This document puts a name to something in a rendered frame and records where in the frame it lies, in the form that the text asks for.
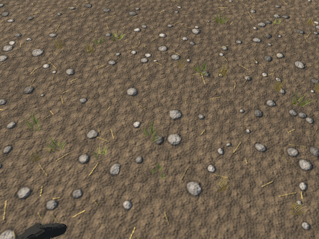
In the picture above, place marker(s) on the robot left hand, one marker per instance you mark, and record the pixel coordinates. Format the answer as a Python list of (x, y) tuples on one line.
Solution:
[(44, 231)]

